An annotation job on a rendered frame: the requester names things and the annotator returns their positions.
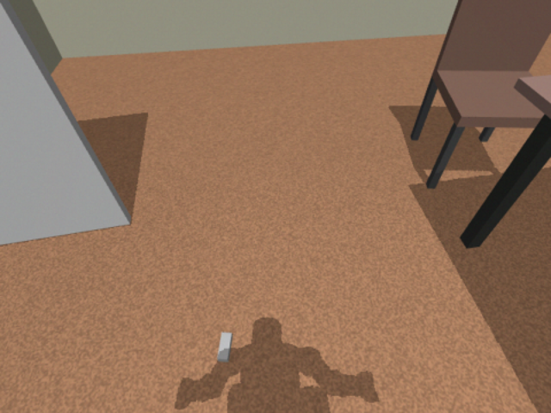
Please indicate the table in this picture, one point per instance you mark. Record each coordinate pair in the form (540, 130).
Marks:
(535, 152)

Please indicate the small box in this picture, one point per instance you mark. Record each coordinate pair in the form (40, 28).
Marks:
(225, 347)

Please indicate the chair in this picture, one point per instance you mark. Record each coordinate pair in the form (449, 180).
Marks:
(488, 46)

